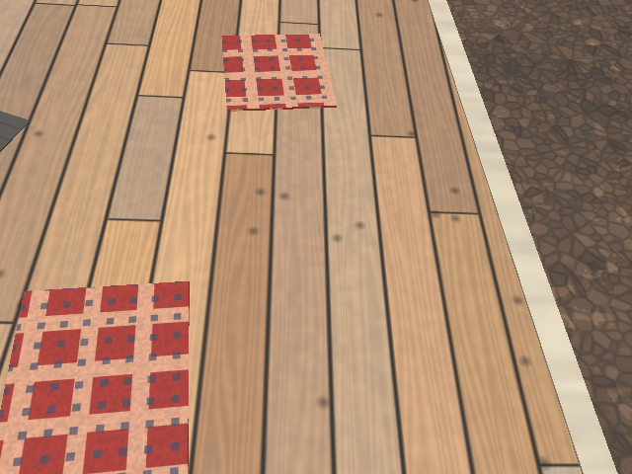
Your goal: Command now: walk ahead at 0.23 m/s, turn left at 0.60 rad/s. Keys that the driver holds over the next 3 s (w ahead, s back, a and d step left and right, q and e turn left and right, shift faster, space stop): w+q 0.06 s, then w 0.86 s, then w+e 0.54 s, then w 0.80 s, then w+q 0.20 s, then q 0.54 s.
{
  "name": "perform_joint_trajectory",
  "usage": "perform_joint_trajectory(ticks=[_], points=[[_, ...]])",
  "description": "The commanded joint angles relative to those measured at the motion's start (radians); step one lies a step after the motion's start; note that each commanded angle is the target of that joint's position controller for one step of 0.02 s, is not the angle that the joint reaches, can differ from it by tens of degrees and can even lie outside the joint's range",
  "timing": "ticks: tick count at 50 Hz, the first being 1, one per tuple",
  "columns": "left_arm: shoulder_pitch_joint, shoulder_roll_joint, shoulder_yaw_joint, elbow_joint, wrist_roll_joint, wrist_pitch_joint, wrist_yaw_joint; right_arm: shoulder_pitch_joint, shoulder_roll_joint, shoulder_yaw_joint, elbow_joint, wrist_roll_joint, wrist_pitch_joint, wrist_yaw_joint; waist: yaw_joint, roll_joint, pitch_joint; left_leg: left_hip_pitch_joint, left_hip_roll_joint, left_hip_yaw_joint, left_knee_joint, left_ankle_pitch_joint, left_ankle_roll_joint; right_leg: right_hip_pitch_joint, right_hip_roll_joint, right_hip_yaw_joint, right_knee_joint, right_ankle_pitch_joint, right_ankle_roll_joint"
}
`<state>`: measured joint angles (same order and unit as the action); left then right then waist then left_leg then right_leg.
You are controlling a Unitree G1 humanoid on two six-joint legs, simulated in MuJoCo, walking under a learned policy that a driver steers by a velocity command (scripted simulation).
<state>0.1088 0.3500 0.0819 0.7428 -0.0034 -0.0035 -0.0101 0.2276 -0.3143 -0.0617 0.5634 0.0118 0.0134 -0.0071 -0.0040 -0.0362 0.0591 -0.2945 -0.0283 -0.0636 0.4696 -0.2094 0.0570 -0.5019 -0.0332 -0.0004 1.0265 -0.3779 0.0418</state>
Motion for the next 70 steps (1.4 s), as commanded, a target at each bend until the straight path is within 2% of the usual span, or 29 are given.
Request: perform_joint_trajectory(ticks=[1, 9, 13, 14, 15, 16, 17, 21, 27, 33, 35, 37, 38, 39, 40, 41, 42, 45, 49, 54, 59, 62, 63, 64, 65, 66, 67, 68, 70], points=[[-0.061, 0.084, 0.02, -0.079, -0.003, -0.038, -0.007, 0.003, -0.167, -0.047, -0.063, -0.008, -0.028, -0.014, -0.019, 0.185, -0.096, 0.178, 0.209, -0.325, -0.256, -0.226, 0.179, -0.122, 0.004, 0.037, -0.127, 0.101, 0.002], [-0.091, 0.055, -0.003, -0.085, -0.015, -0.084, -0.034, 0.079, -0.174, -0.042, 0.002, 0.003, -0.041, 0.001, -0.057, 0.186, -0.058, 0.083, 0.211, -0.341, -0.207, -0.225, 0.169, 0.083, 0.027, 0.023, -0.435, 0.147, -0.02], [0.076, 0.065, 0.006, -0.04, -0.009, -0.101, -0.028, 0.058, -0.108, -0.017, 0.015, -0.002, -0.04, 0.007, 0.041, 0.153, -0.068, -0.044, 0.14, -0.321, -0.072, -0.271, 0.104, 0.353, 0.02, 0.017, -0.551, 0.167, -0.074], [0.19, 0.105, 0.015, -0.02, 0.002, -0.105, -0.02, 0.045, -0.045, 0.003, 0.006, -0.007, -0.043, 0.005, 0.083, 0.052, -0.101, -0.139, 0.07, -0.236, 0.138, -0.286, 0.05, 0.477, -0.112, 0.174, -0.616, 0.073, -0.12], [0.27, 0.222, 0.041, 0.003, 0.015, -0.101, -0.019, 0.066, -0.01, 0.014, -0.039, 0.006, -0.06, -0.001, 0.066, -0.202, -0.117, -0.379, -0.053, -0.07, 0.44, -0.347, -0.014, 0.606, -0.297, 0.57, -0.773, -0.217, -0.266], [0.294, 0.192, 0.038, 0.013, 0.005, -0.103, -0.027, 0.038, -0.101, -0.008, -0.04, 0.027, -0.072, -0.011, 0.093, -0.19, -0.054, -0.531, -0.028, -0.098, 0.629, -0.395, -0.033, 0.594, -0.376, 0.769, -0.845, -0.393, -0.341], [0.264, 0.132, 0.02, 0.009, -0.004, -0.104, -0.022, 0.016, -0.134, -0.02, -0.028, 0.033, -0.076, -0.01, 0.08, -0.123, 0.011, -0.587, 0.015, -0.12, 0.693, -0.302, -0.024, 0.573, -0.347, 0.683, -0.831, -0.367, -0.319], [0.204, 0.057, -0.01, -0.01, 0.007, -0.096, -0.005, -0.029, -0.079, -0.013, -0.008, -0.004, -0.091, 0.009, 0.045, -0.08, 0.005, -0.511, 0.103, -0.032, 0.606, -0.051, -0.04, 0.49, -0.2, 0.357, -0.855, 0.044, -0.244], [0.273, 0.085, -0.012, 0.033, -0.01, -0.082, 0.01, -0.177, 0.008, 0.022, -0.042, -0.004, -0.103, 0.026, 0.089, -0.059, 0.002, -0.408, 0.09, 0.058, 0.27, 0.162, -0.084, 0.454, -0.141, 0.135, -0.871, 0.424, -0.229], [0.344, 0.118, -0.007, 0.08, -0.024, -0.061, 0.014, -0.286, -0.019, 0.015, -0.066, 0.014, -0.115, 0.062, 0.089, -0.063, 0.033, -0.294, 0.051, 0.068, 0.062, 0.214, -0.035, 0.523, -0.209, 0.119, -0.843, 0.525, -0.209], [0.337, 0.141, 0.001, 0.083, -0.023, -0.053, 0.018, -0.221, -0.06, -0.004, -0.051, 0.008, -0.114, 0.06, 0.032, -0.079, -0.026, -0.168, 0.016, 0.088, 0.04, 0.154, 0.005, 0.571, -0.214, 0.096, -0.738, 0.805, -0.187], [0.315, 0.132, -0.006, 0.069, -0.013, -0.046, 0.024, 0.052, -0.135, -0.044, 0.023, 0.004, -0.103, 0.04, -0.118, -0.062, -0.205, 0.253, 0.026, 0.083, 0.029, 0.186, 0.072, 0.436, -0.15, 0.036, -0.401, 0.931, -0.139], [0.341, 0.055, -0.031, 0.03, 0.015, -0.053, 0.026, 0.215, -0.214, -0.062, 0.052, -0.015, -0.092, 0.025, -0.147, 0.108, -0.371, 0.594, 0.261, -0.214, 0.064, 0.144, 0.151, 0.162, -0.062, -0.006, -0.049, 0.539, -0.101], [0.448, -0.03, -0.058, 0.029, 0.001, -0.072, 0.018, 0.217, -0.23, -0.057, 0.063, -0.013, -0.095, 0.036, -0.074, 0.339, -0.497, 0.749, 0.435, -0.666, -0.085, -0.063, 0.278, -0.098, 0.089, 0.092, 0.209, -0.192, -0.068], [0.343, 0.086, -0.029, 0.023, -0.027, -0.086, 0.01, 0.179, -0.131, -0.034, 0.063, -0.002, -0.095, 0.034, -0.104, 0.228, -0.369, 0.663, 0.386, -0.621, -0.141, -0.149, 0.234, -0.205, 0.026, 0.141, 0.281, -0.171, -0.073], [0.249, 0.106, -0.022, -0.006, -0.042, -0.095, 0.004, 0.113, -0.108, -0.025, 0.064, 0.002, -0.095, 0.031, -0.089, 0.177, -0.218, 0.515, 0.348, -0.454, -0.162, -0.067, 0.202, -0.235, -0.019, 0.102, 0.257, -0.076, -0.079], [0.206, 0.087, -0.026, -0.011, -0.031, -0.101, 0.008, 0.059, -0.1, -0.021, 0.065, -0.004, -0.096, 0.033, -0.058, 0.086, -0.15, 0.383, 0.306, -0.362, -0.187, 0.048, 0.188, -0.206, -0.057, 0.082, 0.21, 0.004, -0.074], [0.242, 0.045, -0.027, 0.001, -0.015, -0.08, 0.004, -0.006, -0.063, -0.014, 0.073, -0.019, -0.111, 0.038, 0.022, 0.115, -0.102, 0.188, 0.245, -0.226, -0.278, 0.206, 0.199, -0.092, -0.106, 0.08, 0.125, 0.098, -0.047], [0.16, 0.015, -0.035, -0.023, -0.007, -0.054, 0.007, 0.002, -0.091, -0.024, 0.123, -0.016, -0.132, 0.03, 0.022, 0.096, -0.025, 0.109, 0.237, -0.087, -0.354, 0.245, 0.201, -0.15, -0.121, 0.072, -0.022, 0.229, -0.009], [-0.009, -0.007, -0.046, -0.07, -0.015, -0.069, -0.015, 0.051, -0.128, -0.028, 0.167, -0.016, -0.131, 0.017, -0.048, 0.072, 0.013, 0.136, 0.211, 0.066, -0.377, 0.242, 0.141, -0.103, -0.07, 0.037, -0.327, 0.5, -0.032], [-0.114, 0.003, -0.044, -0.138, -0.016, -0.07, -0.044, 0.113, -0.148, -0.037, 0.219, 0.0, -0.101, 0.011, -0.076, 0.06, 0.032, 0.36, 0.282, 0.106, -0.303, 0.317, 0.112, -0.191, -0.046, 0.027, -0.436, 0.414, -0.084], [-0.055, 0.04, -0.024, -0.158, -0.011, -0.064, -0.055, 0.093, -0.181, -0.047, 0.216, 0.001, -0.073, -0.004, -0.023, 0.106, -0.044, 0.429, 0.282, 0.151, -0.113, 0.753, 0.072, -0.067, 0.029, -0.059, -0.44, 0.246, -0.133], [0.062, 0.074, -0.001, -0.136, -0.011, -0.06, -0.052, 0.079, -0.186, -0.047, 0.209, -0.001, -0.062, -0.012, 0.045, 0.107, -0.117, 0.404, 0.259, 0.185, 0.054, 0.89, 0.048, 0.09, 0.073, -0.089, -0.462, 0.243, -0.158], [0.224, 0.134, 0.031, -0.1, -0.016, -0.055, -0.039, 0.084, -0.168, -0.038, 0.196, -0.007, -0.058, -0.022, 0.121, 0.075, -0.21, 0.26, 0.22, 0.212, 0.288, 0.823, 0.011, 0.355, 0.074, -0.038, -0.482, 0.289, -0.199], [0.326, 0.261, 0.066, -0.095, -0.014, -0.048, -0.025, 0.174, -0.076, -0.003, 0.144, -0.028, -0.08, -0.015, 0.099, -0.132, -0.347, -0.178, 0.088, 0.22, 0.692, 0.321, -0.06, 0.779, -0.182, 0.423, -0.484, 0.213, -0.366], [0.331, 0.216, 0.048, -0.11, -0.024, -0.052, -0.024, 0.159, -0.055, 0.014, 0.147, -0.037, -0.116, 0.003, 0.095, -0.169, -0.473, -0.389, -0.049, 0.021, 0.882, -0.356, -0.077, 0.925, -0.302, 0.838, -0.669, 0.115, -0.458], [0.313, 0.151, 0.027, -0.111, -0.014, -0.055, -0.024, 0.066, -0.132, -0.008, 0.122, 0.007, -0.14, 0.021, 0.125, -0.107, -0.379, -0.492, 0.018, -0.065, 0.926, -0.311, -0.056, 0.874, -0.28, 0.732, -0.707, 0.059, -0.403], [0.262, 0.126, 0.021, -0.115, -0.011, -0.058, -0.021, 0.003, -0.128, -0.002, 0.099, 0.021, -0.154, 0.024, 0.107, -0.038, -0.253, -0.505, 0.061, -0.043, 0.867, -0.228, -0.041, 0.731, -0.241, 0.596, -0.717, 0.103, -0.367], [0.158, 0.082, 0.007, -0.138, -0.001, -0.06, -0.016, -0.016, -0.126, -0.009, 0.096, -0.015, -0.15, 0.011, 0.028, 0.025, -0.126, -0.403, 0.126, -0.031, 0.696, -0.127, -0.05, 0.468, -0.171, 0.429, -0.752, 0.314, -0.331]])
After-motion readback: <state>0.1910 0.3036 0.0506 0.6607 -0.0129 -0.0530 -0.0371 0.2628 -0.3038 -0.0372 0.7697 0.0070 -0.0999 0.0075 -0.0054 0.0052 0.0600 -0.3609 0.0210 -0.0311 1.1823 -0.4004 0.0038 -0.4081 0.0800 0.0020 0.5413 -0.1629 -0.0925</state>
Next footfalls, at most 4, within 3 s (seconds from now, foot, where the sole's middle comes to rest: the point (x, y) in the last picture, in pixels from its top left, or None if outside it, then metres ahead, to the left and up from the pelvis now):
0.28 right None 0.18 -0.14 -0.78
0.74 left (231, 454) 0.48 0.15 -0.78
1.28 right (329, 316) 0.80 -0.06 -0.78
1.78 left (264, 213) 1.11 0.11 -0.78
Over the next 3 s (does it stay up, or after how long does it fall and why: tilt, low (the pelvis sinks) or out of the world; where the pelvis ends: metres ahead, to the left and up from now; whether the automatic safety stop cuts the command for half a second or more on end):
stays up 1.47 -0.07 -0.01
